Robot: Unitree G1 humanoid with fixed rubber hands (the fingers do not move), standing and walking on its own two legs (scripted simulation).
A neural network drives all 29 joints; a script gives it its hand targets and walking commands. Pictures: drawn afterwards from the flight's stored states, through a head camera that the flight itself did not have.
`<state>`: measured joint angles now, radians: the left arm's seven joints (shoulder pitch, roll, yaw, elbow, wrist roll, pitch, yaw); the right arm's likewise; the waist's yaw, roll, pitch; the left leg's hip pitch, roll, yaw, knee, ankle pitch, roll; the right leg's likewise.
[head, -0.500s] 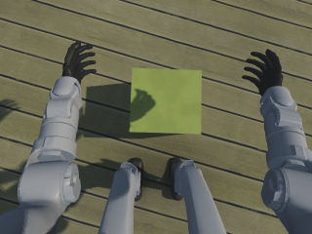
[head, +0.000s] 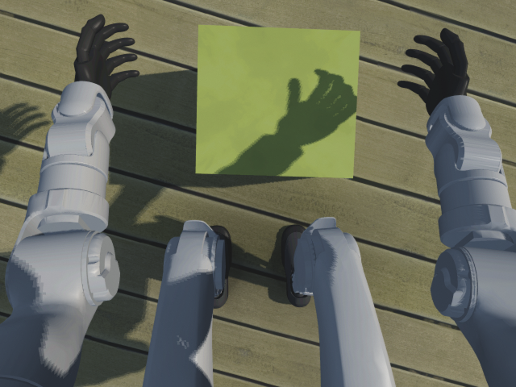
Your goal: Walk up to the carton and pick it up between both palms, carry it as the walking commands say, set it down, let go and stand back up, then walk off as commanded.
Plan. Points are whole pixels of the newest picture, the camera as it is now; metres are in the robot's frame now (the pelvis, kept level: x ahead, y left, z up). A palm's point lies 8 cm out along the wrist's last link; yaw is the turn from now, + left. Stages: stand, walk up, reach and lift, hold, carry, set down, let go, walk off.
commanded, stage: reach and lift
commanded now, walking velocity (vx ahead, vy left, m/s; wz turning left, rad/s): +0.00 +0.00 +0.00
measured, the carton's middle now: (273, 114) +0.50 -0.04 -0.38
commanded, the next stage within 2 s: none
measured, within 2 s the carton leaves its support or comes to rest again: neither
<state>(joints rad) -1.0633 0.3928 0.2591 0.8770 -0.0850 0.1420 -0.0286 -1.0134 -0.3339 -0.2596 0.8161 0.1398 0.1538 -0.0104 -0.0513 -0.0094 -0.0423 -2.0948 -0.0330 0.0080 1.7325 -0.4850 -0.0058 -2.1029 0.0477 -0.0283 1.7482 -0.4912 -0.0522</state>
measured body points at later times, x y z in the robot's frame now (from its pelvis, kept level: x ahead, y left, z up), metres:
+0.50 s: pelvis -0.01 +0.01 -0.11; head +0.34 +0.00 +0.17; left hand +0.51 +0.20 -0.29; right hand +0.48 -0.25 -0.28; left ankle +0.10 +0.12 -0.46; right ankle +0.10 -0.09 -0.46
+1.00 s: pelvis -0.02 +0.01 -0.15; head +0.34 -0.01 +0.11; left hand +0.53 +0.20 -0.32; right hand +0.48 -0.24 -0.33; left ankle +0.10 +0.12 -0.46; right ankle +0.10 -0.09 -0.46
